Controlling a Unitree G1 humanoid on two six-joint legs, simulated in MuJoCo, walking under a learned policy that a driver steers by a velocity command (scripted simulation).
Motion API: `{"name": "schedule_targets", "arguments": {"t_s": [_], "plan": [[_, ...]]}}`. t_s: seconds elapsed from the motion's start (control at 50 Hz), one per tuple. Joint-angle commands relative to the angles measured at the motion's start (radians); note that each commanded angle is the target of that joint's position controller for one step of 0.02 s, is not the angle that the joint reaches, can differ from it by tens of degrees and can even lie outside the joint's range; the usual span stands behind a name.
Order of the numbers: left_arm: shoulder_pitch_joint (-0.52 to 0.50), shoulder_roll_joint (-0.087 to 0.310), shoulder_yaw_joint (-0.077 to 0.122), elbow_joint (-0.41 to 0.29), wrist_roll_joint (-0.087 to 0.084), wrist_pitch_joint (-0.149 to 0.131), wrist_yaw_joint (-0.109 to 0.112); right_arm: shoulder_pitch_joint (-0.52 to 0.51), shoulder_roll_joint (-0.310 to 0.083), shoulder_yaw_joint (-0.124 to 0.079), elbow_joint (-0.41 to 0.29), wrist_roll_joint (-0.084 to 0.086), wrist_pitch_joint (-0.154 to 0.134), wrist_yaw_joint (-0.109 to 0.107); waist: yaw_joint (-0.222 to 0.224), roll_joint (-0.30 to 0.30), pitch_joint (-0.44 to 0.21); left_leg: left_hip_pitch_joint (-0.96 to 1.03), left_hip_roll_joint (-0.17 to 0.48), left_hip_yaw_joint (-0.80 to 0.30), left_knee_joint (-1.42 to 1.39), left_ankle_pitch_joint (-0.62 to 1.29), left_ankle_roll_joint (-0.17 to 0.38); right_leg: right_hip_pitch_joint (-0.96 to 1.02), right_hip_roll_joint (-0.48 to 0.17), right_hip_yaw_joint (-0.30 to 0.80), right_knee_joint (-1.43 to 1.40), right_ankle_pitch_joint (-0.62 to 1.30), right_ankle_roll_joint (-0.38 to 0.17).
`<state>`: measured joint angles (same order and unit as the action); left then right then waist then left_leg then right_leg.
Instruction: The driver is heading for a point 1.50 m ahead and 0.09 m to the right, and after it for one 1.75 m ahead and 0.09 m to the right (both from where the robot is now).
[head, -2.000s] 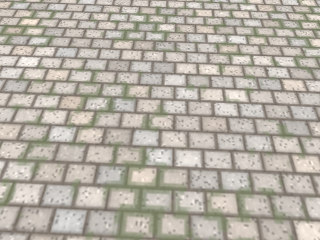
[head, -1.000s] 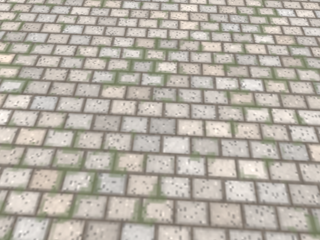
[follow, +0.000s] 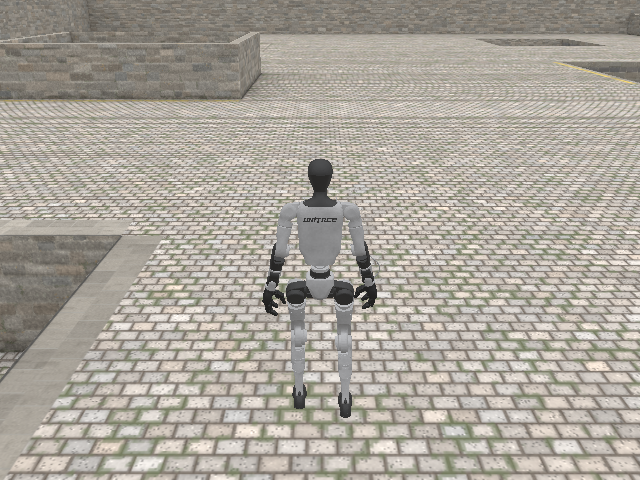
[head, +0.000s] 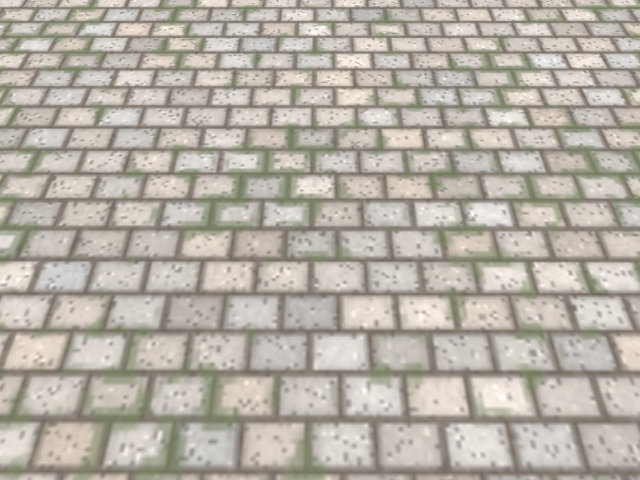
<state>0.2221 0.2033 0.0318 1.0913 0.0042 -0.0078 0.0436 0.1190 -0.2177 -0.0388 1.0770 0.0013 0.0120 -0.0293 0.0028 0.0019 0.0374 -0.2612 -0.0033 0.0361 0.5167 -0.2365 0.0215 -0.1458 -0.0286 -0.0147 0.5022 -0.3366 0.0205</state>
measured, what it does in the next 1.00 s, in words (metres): stands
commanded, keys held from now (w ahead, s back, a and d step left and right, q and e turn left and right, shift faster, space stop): no key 0.88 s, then w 0.12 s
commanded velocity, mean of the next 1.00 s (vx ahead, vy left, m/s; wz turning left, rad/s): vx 0.01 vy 0.00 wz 0.00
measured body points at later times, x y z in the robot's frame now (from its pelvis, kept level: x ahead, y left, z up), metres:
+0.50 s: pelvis +0.00 +0.00 +0.00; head +0.01 +0.00 +0.45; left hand -0.01 +0.24 -0.16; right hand +0.05 -0.25 -0.15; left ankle +0.03 +0.11 -0.74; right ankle -0.04 -0.13 -0.74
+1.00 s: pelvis +0.01 +0.00 +0.00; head +0.01 +0.00 +0.45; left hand -0.02 +0.23 -0.16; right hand +0.04 -0.25 -0.16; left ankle +0.02 +0.11 -0.73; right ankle -0.04 -0.13 -0.73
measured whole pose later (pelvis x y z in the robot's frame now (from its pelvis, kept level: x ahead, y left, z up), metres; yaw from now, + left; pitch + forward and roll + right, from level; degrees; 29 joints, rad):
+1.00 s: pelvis +0.01 +0.00 +0.00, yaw +0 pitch +0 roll +0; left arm 0.36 0.17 0.03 1.10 -0.01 -0.02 0.05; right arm 0.22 -0.19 -0.04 1.11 0.02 0.00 -0.04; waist 0.00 -0.01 0.00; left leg -0.29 -0.01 0.04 0.58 -0.35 0.05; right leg -0.18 -0.03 -0.01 0.58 -0.44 -0.02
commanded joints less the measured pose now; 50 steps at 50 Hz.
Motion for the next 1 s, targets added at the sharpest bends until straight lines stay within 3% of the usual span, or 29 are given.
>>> {"name": "schedule_targets", "arguments": {"t_s": [0.02,0.34,0.88,0.9,0.94,0.96,1.0], "plan": [[0.053,0.097,0.014,-0.013,0.000,-0.005,0.004,0.001,-0.104,-0.017,-0.025,0.000,-0.007,-0.004,0.000,-0.007,-0.025,0.095,0.048,-0.050,-0.070,0.197,0.037,-0.093,-0.017,0.009,-0.091,0.170,-0.021],[0.108,0.075,0.006,0.006,0.000,-0.009,0.009,0.029,-0.089,-0.013,-0.001,0.001,-0.007,-0.008,-0.004,-0.001,-0.002,0.078,0.046,-0.055,-0.093,0.116,0.035,-0.112,-0.011,0.002,-0.106,0.111,-0.019],[0.180,0.049,0.002,0.009,-0.002,-0.013,0.010,0.082,-0.071,-0.007,0.007,0.004,-0.008,-0.012,-0.005,-0.005,0.006,0.079,0.043,-0.051,-0.084,0.147,0.033,-0.120,-0.008,0.001,-0.110,0.126,-0.021],[0.203,0.041,0.002,0.020,-0.004,-0.012,0.010,0.101,-0.065,-0.007,0.017,0.005,-0.007,-0.013,-0.004,-0.002,-0.016,0.086,0.032,-0.041,-0.086,0.026,0.036,-0.112,0.004,-0.012,-0.108,0.025,-0.026],[0.194,0.058,0.009,0.008,-0.014,-0.010,0.015,0.120,-0.091,-0.019,0.020,0.018,-0.005,-0.015,-0.010,0.000,0.031,0.022,0.019,-0.042,-0.082,-0.361,0.060,-0.170,0.021,-0.020,-0.069,-0.247,-0.063],[0.186,0.057,0.010,-0.006,-0.017,-0.014,0.017,0.119,-0.097,-0.023,0.014,0.020,-0.011,-0.015,-0.010,0.015,0.074,-0.022,0.040,-0.075,-0.099,-0.480,0.077,-0.215,0.014,-0.010,-0.054,-0.334,-0.081],[0.178,0.039,0.008,-0.027,-0.022,-0.039,0.012,0.157,-0.103,-0.029,0.011,0.029,-0.037,-0.008,-0.024,0.051,0.113,-0.018,0.110,-0.185,-0.138,-0.553,0.120,-0.297,0.000,0.006,0.008,-0.333,-0.101]]}}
